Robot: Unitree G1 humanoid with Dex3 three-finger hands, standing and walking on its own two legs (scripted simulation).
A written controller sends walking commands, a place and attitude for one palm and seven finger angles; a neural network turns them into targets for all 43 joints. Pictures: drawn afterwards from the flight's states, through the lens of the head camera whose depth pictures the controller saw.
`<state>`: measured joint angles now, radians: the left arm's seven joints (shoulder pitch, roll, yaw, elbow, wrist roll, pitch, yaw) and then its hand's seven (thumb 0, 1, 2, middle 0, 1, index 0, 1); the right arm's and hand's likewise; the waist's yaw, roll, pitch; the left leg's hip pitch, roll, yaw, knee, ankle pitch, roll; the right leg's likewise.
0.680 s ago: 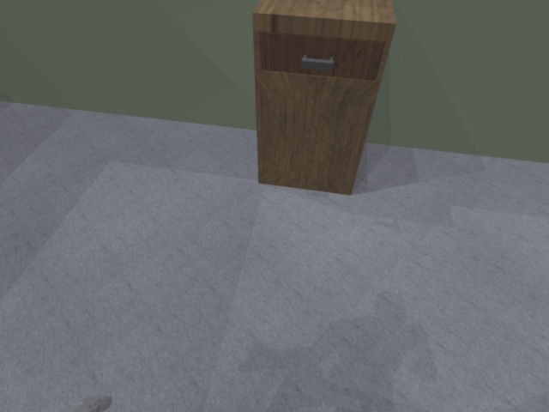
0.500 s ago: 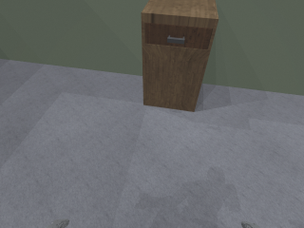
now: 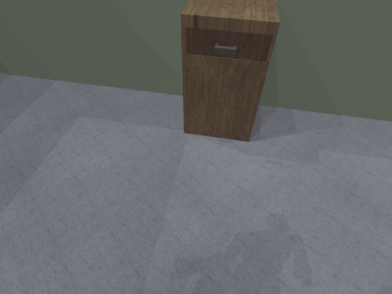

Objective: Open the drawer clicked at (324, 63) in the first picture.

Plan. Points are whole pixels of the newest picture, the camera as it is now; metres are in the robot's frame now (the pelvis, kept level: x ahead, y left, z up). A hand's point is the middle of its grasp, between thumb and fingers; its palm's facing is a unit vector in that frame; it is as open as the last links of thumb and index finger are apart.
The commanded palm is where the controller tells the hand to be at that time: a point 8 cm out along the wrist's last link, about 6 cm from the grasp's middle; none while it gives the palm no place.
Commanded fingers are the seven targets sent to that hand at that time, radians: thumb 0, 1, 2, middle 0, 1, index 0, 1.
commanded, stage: stand and wait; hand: left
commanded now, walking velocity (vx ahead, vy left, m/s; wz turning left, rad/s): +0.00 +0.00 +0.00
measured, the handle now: (225, 47) +1.28 -0.08 -0.08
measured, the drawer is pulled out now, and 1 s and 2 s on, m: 0.00 0.00 0.00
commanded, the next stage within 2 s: look at it before walking up in 0.14 s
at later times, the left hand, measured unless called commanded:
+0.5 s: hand out of the picture +0.06 +0.24 -0.16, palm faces -0.04 -0.95 -0.32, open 7.4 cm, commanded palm none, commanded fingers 0.00 0.90 0.90 -0.20 -0.30 -0.20 -0.30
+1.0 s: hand out of the picture +0.06 +0.23 -0.16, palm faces -0.05 -0.95 -0.31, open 7.4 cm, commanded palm none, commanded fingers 0.00 0.90 0.90 -0.20 -0.30 -0.20 -0.30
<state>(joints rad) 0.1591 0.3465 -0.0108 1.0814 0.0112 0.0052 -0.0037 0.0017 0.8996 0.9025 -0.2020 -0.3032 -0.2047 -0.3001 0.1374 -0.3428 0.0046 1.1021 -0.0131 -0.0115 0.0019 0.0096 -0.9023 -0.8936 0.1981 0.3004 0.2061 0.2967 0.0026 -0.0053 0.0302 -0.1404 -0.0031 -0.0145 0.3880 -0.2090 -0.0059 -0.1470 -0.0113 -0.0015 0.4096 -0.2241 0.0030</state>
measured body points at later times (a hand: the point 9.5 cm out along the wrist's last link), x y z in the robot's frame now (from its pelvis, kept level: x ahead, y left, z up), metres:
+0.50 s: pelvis -0.01 +0.00 +0.00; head -0.01 +0.00 +0.45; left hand +0.07 +0.29 -0.13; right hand +0.07 -0.30 -0.13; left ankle +0.00 +0.12 -0.74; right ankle +0.00 -0.12 -0.74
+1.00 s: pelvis +0.01 +0.00 +0.00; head +0.00 +0.00 +0.45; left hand +0.06 +0.28 -0.14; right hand +0.07 -0.28 -0.14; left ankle +0.00 +0.12 -0.74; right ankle +0.00 -0.12 -0.74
